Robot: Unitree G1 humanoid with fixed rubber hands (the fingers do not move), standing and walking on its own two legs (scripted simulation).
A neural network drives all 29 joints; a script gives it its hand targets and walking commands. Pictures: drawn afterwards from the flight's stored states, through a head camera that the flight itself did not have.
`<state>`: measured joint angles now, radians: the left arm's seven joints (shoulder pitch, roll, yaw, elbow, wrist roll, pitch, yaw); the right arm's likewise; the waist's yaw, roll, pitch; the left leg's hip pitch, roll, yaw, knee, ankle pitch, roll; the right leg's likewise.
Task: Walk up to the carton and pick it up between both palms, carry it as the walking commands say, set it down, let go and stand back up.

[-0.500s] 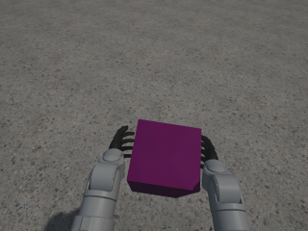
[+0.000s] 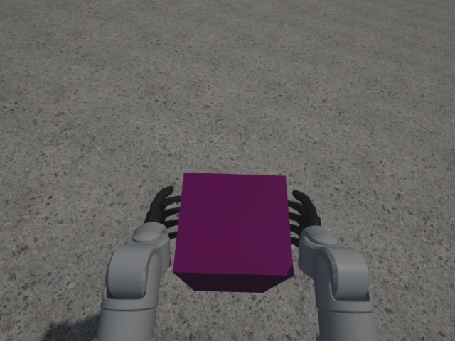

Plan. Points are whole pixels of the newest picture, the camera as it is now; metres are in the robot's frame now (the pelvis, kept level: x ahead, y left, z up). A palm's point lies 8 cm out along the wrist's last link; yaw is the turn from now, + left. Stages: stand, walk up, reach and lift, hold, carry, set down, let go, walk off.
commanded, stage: carry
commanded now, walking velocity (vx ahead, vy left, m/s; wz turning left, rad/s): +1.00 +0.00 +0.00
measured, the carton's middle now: (231, 244) +0.30 +0.01 +0.00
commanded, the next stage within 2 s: none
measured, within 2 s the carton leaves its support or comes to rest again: neither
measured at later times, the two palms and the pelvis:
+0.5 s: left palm (196, 134) +0.54 +0.11 +0.05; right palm (299, 138) +0.56 -0.13 +0.05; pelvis +0.26 -0.04 +0.00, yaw +4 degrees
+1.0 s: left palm (230, 49) +0.90 +0.06 +0.10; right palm (308, 63) +0.88 -0.18 +0.09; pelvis +0.60 -0.05 +0.00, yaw -1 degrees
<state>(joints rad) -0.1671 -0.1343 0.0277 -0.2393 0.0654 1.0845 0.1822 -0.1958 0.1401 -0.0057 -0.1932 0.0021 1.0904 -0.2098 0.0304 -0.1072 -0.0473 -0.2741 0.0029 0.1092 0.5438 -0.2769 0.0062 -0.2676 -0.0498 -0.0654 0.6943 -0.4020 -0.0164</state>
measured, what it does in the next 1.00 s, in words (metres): walks ahead: right foot, then left foot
